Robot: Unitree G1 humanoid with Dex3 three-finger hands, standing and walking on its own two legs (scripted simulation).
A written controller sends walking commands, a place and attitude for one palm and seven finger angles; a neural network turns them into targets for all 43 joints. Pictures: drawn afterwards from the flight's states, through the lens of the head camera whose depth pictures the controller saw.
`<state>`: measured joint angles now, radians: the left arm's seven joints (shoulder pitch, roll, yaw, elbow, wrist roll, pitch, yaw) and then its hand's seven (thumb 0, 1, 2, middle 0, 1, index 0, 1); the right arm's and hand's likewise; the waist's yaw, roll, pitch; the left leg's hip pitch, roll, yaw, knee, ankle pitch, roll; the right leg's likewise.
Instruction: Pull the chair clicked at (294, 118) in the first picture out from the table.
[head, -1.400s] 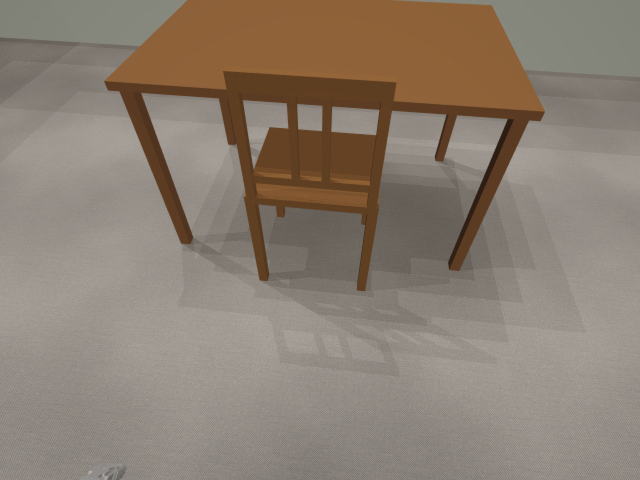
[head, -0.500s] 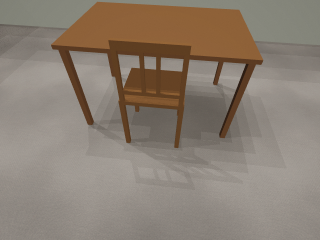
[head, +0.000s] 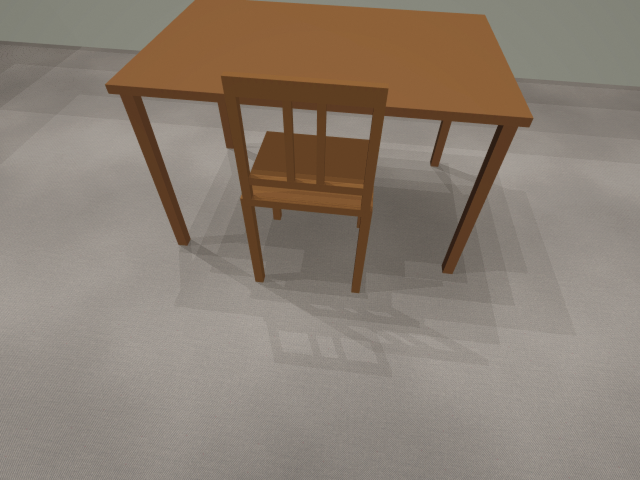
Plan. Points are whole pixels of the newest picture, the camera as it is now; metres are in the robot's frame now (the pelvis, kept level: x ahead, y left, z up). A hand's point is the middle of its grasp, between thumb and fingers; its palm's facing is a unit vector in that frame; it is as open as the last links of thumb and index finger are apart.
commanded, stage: look at it before walking up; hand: left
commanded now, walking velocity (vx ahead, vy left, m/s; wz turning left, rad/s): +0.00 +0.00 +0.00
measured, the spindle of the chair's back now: (289, 142) +0.94 +0.14 -0.13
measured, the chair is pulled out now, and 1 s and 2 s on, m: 0.00 0.00 0.00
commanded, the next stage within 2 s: take the last steps up to it in 0.04 s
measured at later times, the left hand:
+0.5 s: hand out of the picture +0.03 +0.20 -0.20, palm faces -0.01 -0.99 -0.17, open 7.4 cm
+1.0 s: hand (238, 426) +0.24 +0.15 -0.19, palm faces -0.02 -0.99 -0.17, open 7.3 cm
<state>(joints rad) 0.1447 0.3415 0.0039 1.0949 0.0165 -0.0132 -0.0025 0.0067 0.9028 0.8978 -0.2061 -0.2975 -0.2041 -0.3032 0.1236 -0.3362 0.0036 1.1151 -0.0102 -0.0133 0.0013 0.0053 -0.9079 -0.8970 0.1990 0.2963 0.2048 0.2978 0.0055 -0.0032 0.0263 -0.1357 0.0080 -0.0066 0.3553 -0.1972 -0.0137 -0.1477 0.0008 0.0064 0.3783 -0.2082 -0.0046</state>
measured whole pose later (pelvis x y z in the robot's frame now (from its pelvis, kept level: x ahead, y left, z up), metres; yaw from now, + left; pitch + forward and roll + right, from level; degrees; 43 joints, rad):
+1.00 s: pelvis +0.20 -0.02 -0.01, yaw -3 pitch -1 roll -1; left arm 0.28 0.15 0.05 1.08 0.04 -0.05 0.01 0.01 0.91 0.90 -0.20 -0.30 -0.20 -0.30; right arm 0.28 -0.15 -0.06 1.07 -0.02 -0.02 0.01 0.01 -0.92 -0.90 0.19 0.30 0.20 0.30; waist -0.02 0.00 0.01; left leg -0.47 0.12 0.10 0.90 -0.35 0.01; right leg -0.22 -0.02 -0.16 0.47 -0.24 -0.04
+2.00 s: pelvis +0.46 -0.03 -0.01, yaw -5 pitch -1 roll +0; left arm 0.21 0.18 0.05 1.05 0.02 0.04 0.04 0.01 0.91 0.90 -0.20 -0.30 -0.20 -0.30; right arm 0.15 -0.15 -0.03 1.02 -0.02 0.02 -0.03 0.01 -0.93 -0.90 0.19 0.30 0.20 0.30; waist 0.03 -0.05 0.08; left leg -0.28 0.02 0.09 0.53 -0.22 0.04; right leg -0.32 -0.02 -0.05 0.79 -0.47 0.00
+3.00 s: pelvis +0.46 -0.06 -0.01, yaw -5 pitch +0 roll +1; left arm 0.31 0.15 0.00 1.09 0.02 -0.02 0.03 0.00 0.91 0.90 -0.20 -0.30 -0.20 -0.30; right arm 0.24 -0.16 0.00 1.11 -0.01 -0.01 -0.02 0.01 -0.93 -0.90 0.20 0.30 0.20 0.30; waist 0.00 -0.01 0.04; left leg -0.28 0.03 0.05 0.48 -0.19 -0.01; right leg -0.13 -0.01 -0.02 0.49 -0.36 -0.01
